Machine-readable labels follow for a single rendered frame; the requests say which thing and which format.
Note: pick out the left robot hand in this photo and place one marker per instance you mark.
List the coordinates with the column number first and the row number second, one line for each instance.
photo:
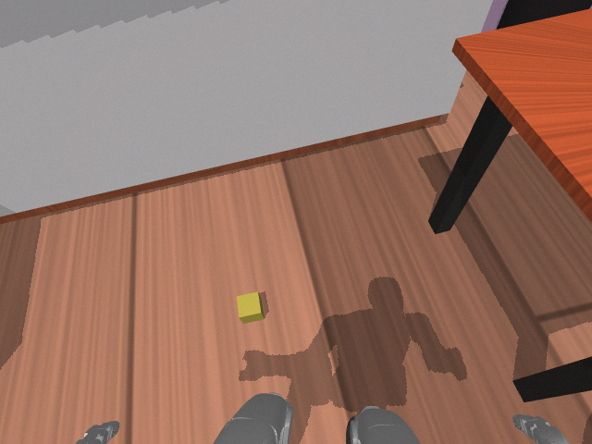
column 100, row 434

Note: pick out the table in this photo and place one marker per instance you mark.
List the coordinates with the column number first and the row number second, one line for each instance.
column 538, row 79

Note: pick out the right robot hand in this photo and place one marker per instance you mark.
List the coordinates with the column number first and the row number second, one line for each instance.
column 538, row 429

